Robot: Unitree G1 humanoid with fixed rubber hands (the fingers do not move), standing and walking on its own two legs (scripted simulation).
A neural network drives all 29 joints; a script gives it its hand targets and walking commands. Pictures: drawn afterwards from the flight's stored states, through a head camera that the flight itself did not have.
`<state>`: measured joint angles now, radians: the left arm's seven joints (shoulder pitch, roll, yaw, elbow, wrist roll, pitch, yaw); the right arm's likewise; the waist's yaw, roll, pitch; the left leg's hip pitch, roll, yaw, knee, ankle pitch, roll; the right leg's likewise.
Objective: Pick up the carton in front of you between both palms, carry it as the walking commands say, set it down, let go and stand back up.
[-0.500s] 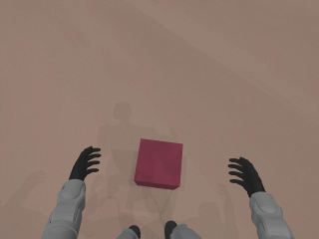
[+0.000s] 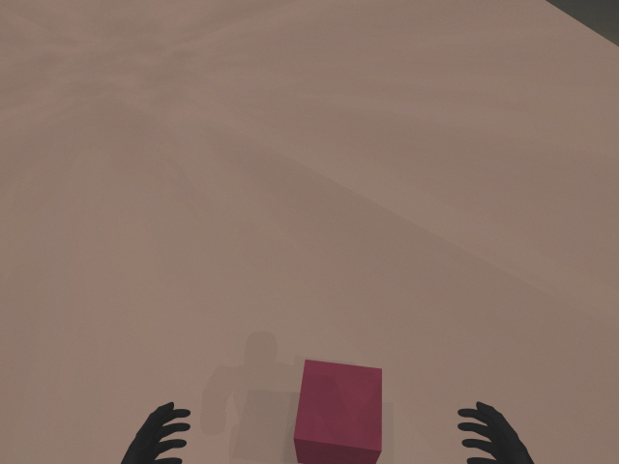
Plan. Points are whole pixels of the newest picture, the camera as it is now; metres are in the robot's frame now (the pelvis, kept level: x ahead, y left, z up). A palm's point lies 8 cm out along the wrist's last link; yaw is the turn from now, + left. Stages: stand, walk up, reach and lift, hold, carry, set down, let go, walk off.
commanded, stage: let go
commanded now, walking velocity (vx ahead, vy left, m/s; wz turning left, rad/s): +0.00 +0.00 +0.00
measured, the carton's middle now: (338, 417) +0.40 -0.05 -0.65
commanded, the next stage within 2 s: stand in 0.24 s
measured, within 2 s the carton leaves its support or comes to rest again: neither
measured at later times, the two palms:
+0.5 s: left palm out of the picture +0.13 +0.26 -0.08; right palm out of the picture +0.15 -0.30 -0.08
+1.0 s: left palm out of the picture +0.13 +0.26 -0.09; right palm out of the picture +0.16 -0.32 -0.09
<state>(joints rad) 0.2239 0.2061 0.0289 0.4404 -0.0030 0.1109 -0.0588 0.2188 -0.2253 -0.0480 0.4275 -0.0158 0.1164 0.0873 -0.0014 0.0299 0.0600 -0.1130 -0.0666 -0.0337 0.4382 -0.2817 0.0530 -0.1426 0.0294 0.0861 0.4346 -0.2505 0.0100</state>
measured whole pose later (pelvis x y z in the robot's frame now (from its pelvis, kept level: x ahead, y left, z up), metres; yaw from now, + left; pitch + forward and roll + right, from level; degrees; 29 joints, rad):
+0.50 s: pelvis +0.00 -0.03 -0.01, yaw +2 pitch -1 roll +0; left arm 0.22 0.31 0.06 0.64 0.04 0.03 0.02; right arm 0.21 -0.32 -0.05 0.60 -0.04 0.05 -0.01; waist 0.00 0.03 0.04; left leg -0.18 -0.04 -0.07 0.53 -0.33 0.01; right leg -0.20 0.06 0.04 0.52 -0.30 -0.03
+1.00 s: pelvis +0.02 -0.03 +0.00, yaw +2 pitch -1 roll +0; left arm 0.16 0.34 0.04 0.82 0.03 0.00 0.03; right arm 0.16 -0.35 -0.02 0.79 -0.03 0.00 -0.03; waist 0.00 0.01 0.02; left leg -0.13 -0.04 -0.08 0.46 -0.31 0.01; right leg -0.15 0.06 0.04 0.45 -0.29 -0.04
